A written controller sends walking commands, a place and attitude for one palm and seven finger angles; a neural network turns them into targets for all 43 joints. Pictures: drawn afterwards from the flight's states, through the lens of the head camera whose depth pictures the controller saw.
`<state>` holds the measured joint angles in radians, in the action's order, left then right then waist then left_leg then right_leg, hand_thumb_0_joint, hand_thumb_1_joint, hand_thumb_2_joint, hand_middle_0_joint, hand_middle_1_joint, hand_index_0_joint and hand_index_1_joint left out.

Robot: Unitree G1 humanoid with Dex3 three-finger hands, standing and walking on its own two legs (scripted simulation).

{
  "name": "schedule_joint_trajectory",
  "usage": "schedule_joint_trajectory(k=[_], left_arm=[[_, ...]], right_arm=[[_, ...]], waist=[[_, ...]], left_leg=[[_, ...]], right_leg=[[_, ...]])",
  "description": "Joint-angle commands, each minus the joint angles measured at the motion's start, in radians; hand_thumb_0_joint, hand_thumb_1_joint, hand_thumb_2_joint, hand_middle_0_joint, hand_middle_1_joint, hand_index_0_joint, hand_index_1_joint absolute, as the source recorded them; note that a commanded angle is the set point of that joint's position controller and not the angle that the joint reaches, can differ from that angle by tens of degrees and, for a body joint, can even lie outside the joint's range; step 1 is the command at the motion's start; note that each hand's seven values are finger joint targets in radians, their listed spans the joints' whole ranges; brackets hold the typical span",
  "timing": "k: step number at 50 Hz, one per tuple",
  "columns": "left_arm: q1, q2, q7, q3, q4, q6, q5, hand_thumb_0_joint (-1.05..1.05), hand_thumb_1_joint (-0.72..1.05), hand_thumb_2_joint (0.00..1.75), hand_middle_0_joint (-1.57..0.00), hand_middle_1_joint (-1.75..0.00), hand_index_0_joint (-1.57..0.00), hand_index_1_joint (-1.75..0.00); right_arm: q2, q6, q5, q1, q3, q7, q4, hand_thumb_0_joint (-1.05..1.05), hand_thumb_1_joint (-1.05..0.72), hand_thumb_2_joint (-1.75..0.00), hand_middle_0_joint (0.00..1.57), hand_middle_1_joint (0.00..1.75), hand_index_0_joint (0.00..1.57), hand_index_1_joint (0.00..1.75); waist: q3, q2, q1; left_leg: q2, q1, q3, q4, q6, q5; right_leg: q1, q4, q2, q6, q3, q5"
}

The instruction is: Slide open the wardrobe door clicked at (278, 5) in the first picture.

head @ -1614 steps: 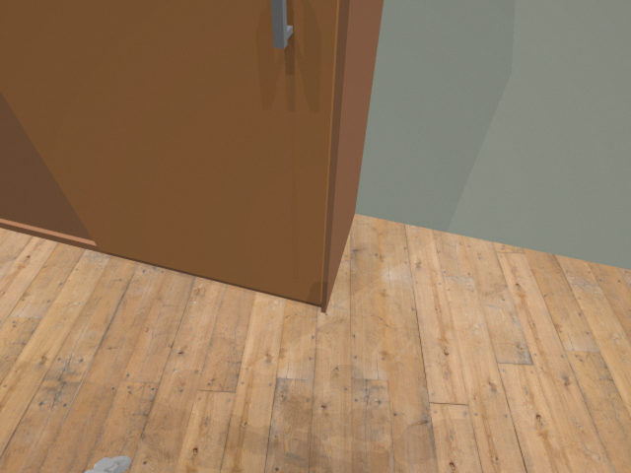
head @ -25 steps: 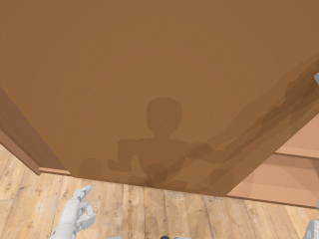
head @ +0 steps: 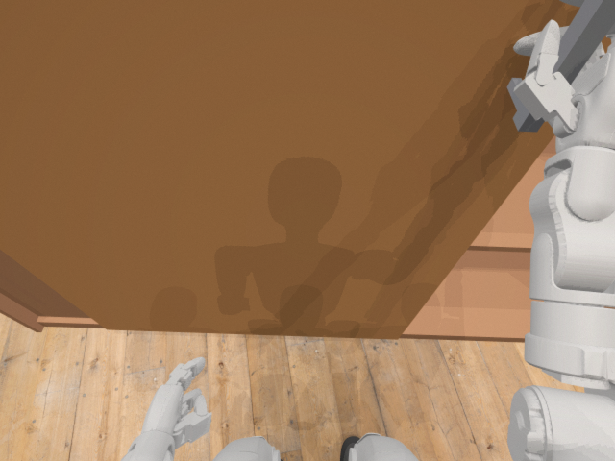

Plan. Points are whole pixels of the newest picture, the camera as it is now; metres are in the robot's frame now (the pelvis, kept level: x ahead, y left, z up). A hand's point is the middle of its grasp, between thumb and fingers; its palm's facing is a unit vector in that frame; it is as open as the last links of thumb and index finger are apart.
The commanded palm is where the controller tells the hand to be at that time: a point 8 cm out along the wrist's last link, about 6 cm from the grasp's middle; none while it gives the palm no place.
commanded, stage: stop walking and hold the door there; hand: right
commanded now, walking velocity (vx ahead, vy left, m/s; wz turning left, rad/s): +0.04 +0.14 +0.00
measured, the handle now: (563, 38) +0.44 -0.21 +0.29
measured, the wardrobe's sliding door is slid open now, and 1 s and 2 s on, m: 0.66 0.66 0.66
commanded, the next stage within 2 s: loosen the grip on the handle in 0.70 s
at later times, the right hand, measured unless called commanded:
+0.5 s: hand (532, 81) +0.40 -0.18 +0.27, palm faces +0.19 +0.98 -0.05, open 5.8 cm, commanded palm +0.38 -0.19 +0.24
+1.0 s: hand (562, 77) +0.39 -0.19 +0.28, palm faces +0.15 +0.99 -0.02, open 8.5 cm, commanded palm +0.37 -0.23 +0.25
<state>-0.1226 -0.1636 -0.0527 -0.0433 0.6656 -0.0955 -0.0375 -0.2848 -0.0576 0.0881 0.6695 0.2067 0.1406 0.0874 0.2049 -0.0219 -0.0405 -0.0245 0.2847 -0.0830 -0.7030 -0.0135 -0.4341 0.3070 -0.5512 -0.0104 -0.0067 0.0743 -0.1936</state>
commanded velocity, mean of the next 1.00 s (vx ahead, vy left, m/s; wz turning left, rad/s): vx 0.00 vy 0.00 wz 0.00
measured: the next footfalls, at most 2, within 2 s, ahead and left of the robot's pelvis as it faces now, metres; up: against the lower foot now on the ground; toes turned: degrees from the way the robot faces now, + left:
none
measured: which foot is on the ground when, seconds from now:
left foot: down 0.00-1.00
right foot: down 0.00-1.00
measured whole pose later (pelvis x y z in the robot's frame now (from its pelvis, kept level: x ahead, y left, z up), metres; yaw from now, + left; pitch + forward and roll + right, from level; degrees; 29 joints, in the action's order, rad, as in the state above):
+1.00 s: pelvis +0.00 -0.02 +0.01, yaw +0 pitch -1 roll +0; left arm -0.21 -0.24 -0.01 0.00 0.69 -0.12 -0.02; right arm -0.27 -0.06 0.13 0.65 0.23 0.01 0.39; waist -0.03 0.02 0.00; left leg 0.01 0.24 -0.07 -0.50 0.04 -0.24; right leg 0.31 -0.47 -0.02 0.02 0.07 -0.15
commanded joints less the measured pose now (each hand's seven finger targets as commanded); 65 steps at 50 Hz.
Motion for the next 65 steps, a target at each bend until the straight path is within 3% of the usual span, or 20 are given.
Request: schedule_joint_trajectory(k=[1,3,4,7,11,21,29,39,40,41,42,43,44,47,49,52,56,59,60,65], left_arm=[[0.084,-0.157,-0.005,0.032,-0.139,-0.046,0.016,0.0,0.9,0.9,-0.2,-0.3,-0.2,-0.3],[0.066,-0.145,-0.007,0.037,-0.14,-0.034,0.009,0.0,0.9,0.9,-0.2,-0.3,-0.2,-0.3],[0.067,-0.139,-0.006,0.034,-0.134,-0.033,0.008,0.0,0.9,0.9,-0.2,-0.3,-0.2,-0.3],[0.075,-0.145,-0.013,0.029,-0.131,-0.021,0.015,0.0,0.9,0.9,-0.2,-0.3,-0.2,-0.3],[0.084,-0.144,-0.016,0.027,-0.151,-0.011,0.014,0.0,0.9,0.9,-0.2,-0.3,-0.2,-0.3],[0.075,-0.147,-0.018,0.035,-0.169,0.014,0.009,0.0,0.9,0.9,-0.2,-0.3,-0.2,-0.3],[0.069,-0.147,-0.021,0.035,-0.17,0.038,0.011,0.0,0.9,0.9,-0.2,-0.3,-0.2,-0.3],[0.064,-0.15,-0.025,0.036,-0.163,0.042,0.014,0.0,0.9,0.9,-0.2,-0.3,-0.2,-0.3],[0.044,-0.205,0.008,0.113,-0.155,0.0,0.029,0.0,0.9,0.9,-0.2,-0.3,-0.2,-0.3],[-0.014,-0.257,0.027,0.181,-0.041,-0.029,0.071,0.0,0.9,0.9,-0.2,-0.3,-0.2,-0.3],[-0.12,-0.217,0.037,0.14,-0.069,-0.066,0.025,0.0,0.9,0.9,-0.2,-0.3,-0.2,-0.3],[-0.099,-0.2,0.04,0.123,-0.091,-0.087,0.011,0.0,0.9,0.9,-0.2,-0.3,-0.2,-0.3],[-0.077,-0.217,0.036,0.114,-0.095,-0.088,0.018,0.0,0.9,0.9,-0.2,-0.3,-0.2,-0.3],[-0.06,-0.202,0.042,0.087,-0.086,-0.081,0.011,0.0,0.9,0.9,-0.2,-0.3,-0.2,-0.3],[-0.065,-0.212,0.044,0.088,-0.086,-0.074,0.003,0.0,0.9,0.9,-0.2,-0.3,-0.2,-0.3],[-0.056,-0.211,0.044,0.084,-0.106,-0.07,0.007,0.0,0.9,0.9,-0.2,-0.3,-0.2,-0.3],[-0.063,-0.213,0.037,0.084,-0.103,-0.076,-0.001,0.0,0.9,0.9,-0.2,-0.3,-0.2,-0.3],[-0.048,-0.208,0.032,0.084,-0.107,-0.095,-0.006,0.0,0.9,0.9,-0.2,-0.3,-0.2,-0.3],[-0.053,-0.221,0.027,0.09,-0.106,-0.097,-0.003,0.0,0.9,0.9,-0.2,-0.3,-0.2,-0.3],[-0.037,-0.22,0.013,0.084,-0.085,-0.112,-0.006,0.0,0.9,0.9,-0.2,-0.3,-0.2,-0.3]], right_arm=[[-0.072,-0.094,-0.023,0.398,-0.159,-0.064,-0.267,0.0,-0.9,-0.9,0.45,1.4,0.45,1.4],[-0.06,-0.077,-0.01,0.346,-0.153,-0.068,-0.201,0.0,-0.9,-0.9,0.45,1.4,0.45,1.4],[-0.009,-0.078,-0.006,0.346,-0.199,-0.073,-0.198,0.0,-0.9,-0.9,0.45,1.4,0.45,1.4],[-0.014,-0.086,-0.011,0.29,-0.184,-0.066,-0.183,0.0,-0.9,-0.9,0.45,1.4,0.45,1.4],[0.066,-0.101,-0.012,0.302,-0.279,-0.069,-0.224,0.0,-0.9,-0.9,0.45,1.4,0.45,1.4],[0.082,-0.101,-0.017,0.196,-0.299,-0.067,-0.247,0.0,-0.9,-0.9,0.45,1.4,0.45,1.4],[0.006,-0.102,-0.018,0.133,-0.212,-0.058,-0.213,0.0,-0.9,-0.9,0.45,1.4,0.45,1.4],[-0.006,-0.112,-0.017,0.117,-0.195,-0.059,-0.183,0.0,-0.9,-0.9,0.45,1.4,0.45,1.4],[-0.82,-0.113,-0.148,0.939,0.449,-0.039,-0.18,0.0,-0.9,-0.9,0.45,1.4,0.45,1.4],[-0.581,0.0,-0.081,0.873,0.305,-0.08,0.144,0.0,-0.78,-0.84,0.45,1.4,0.45,1.4],[-0.172,0.013,-0.029,0.576,0.076,-0.139,0.153,0.0,-0.66,-0.78,0.45,1.4,0.45,1.4],[-0.101,-0.001,0.052,0.346,0.116,-0.186,0.112,0.0,-0.54,-0.73,0.45,1.4,0.45,1.4],[-0.173,-0.031,0.103,0.307,0.178,-0.195,-0.022,0.0,-0.42,-0.67,0.45,1.4,0.45,1.4],[-0.01,-0.079,0.079,0.333,-0.008,-0.158,0.074,0.0,-0.05,-0.49,0.45,1.4,0.45,1.4],[-0.081,-0.128,0.039,0.353,0.006,-0.107,0.132,0.0,0.19,-0.37,0.45,1.4,0.45,1.4],[-0.192,-0.21,-0.029,0.443,0.028,-0.06,0.131,0.0,0.55,-0.2,0.42,1.37,0.42,1.37],[-0.278,-0.275,-0.045,0.503,0.052,-0.069,0.206,0.0,0.55,-0.2,0.37,1.3,0.37,1.3],[-0.24,-0.31,-0.025,0.559,-0.005,-0.095,0.204,0.0,0.55,-0.2,0.33,1.25,0.33,1.25],[-0.384,-0.317,-0.018,0.542,0.12,-0.093,0.175,0.0,0.55,-0.2,0.32,1.23,0.32,1.23],[-0.324,-0.308,0.032,0.524,0.079,-0.114,0.218,0.0,0.55,-0.2,0.25,1.15,0.25,1.15]], waist=[[-0.506,0.102,0.054],[-0.471,-0.219,0.045],[-0.465,-0.203,0.05],[-0.5,0.043,0.038],[-0.491,0.147,0.046],[-0.512,0.074,0.048],[-0.501,0.022,0.039],[-0.485,0.036,0.035],[-0.247,-0.281,-0.029],[-0.559,0.101,0.062],[-0.729,0.008,0.041],[-0.764,0.067,0.017],[-0.804,0.086,-0.008],[-0.516,-0.009,0.06],[-0.422,-0.064,0.07],[-0.441,-0.004,0.063],[-0.418,0.011,0.065],[-0.443,0.036,0.076],[-0.483,0.049,0.045],[-0.445,0.012,0.061]], left_leg=[[-0.06,-0.207,0.129,0.298,0.037,0.304],[-0.165,-0.186,0.24,0.345,0.071,0.377],[-0.184,-0.169,0.236,0.337,0.093,0.429],[-0.102,-0.119,0.125,0.259,0.035,0.389],[-0.033,-0.092,0.078,0.22,0.017,0.244],[-0.066,-0.13,0.099,0.271,0.027,0.455],[-0.09,-0.15,0.116,0.29,0.028,0.538],[-0.079,-0.131,0.113,0.299,0.024,0.464],[-0.054,0.007,0.232,0.433,-0.022,0.696],[-0.023,-0.165,0.108,0.184,0.106,0.862],[0.012,-0.123,0.048,0.145,0.09,0.794],[0.044,-0.072,0.04,0.164,0.068,0.722],[0.04,-0.08,0.05,0.198,0.061,0.603],[0.041,0.019,0.037,0.268,0.043,0.448],[0.038,0.061,0.05,0.296,0.034,0.262],[0.026,0.054,0.086,0.291,0.037,0.139],[0.017,0.07,0.128,0.323,0.041,-0.011],[0.019,0.088,0.155,0.328,0.042,-0.102],[0.014,0.046,0.178,0.338,0.043,-0.133],[0.006,0.057,0.212,0.354,0.037,-0.201]], right_leg=[[-0.21,0.09,-0.188,0.068,-0.153,0.172],[-0.166,0.0,-0.092,0.015,-0.092,0.075],[-0.179,-0.005,-0.073,0.011,-0.101,0.053],[-0.291,0.11,-0.146,0.034,-0.135,0.258],[-0.306,0.184,-0.216,0.069,-0.221,0.289],[-0.305,0.113,-0.165,0.028,-0.131,0.409],[-0.264,0.089,-0.152,0.023,-0.106,0.393],[-0.256,0.11,-0.157,0.029,-0.113,0.354],[-0.133,-0.027,-0.11,0.076,-0.054,0.3],[-0.06,0.091,-0.008,-0.003,-0.047,0.495],[-0.297,0.067,-0.019,-0.048,-0.039,0.678],[-0.439,0.048,-0.036,-0.041,-0.061,0.751],[-0.496,0.048,-0.043,-0.042,-0.077,0.719],[-0.292,0.069,-0.032,0.005,-0.07,0.312],[-0.191,0.105,-0.029,0.022,-0.08,0.065],[-0.125,0.115,-0.017,0.033,-0.06,-0.081],[-0.057,0.095,-0.005,0.038,-0.047,-0.182],[-0.038,0.068,0.012,0.038,-0.043,-0.208],[-0.019,0.06,0.015,0.038,-0.04,-0.205],[0.044,0.028,0.026,0.037,-0.046,-0.204]])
